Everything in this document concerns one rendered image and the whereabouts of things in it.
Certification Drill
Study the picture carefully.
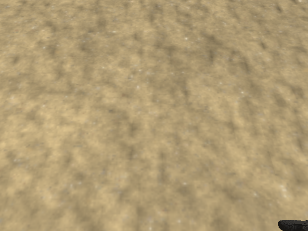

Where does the right robot hand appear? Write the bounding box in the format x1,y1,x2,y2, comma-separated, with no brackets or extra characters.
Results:
278,219,308,231

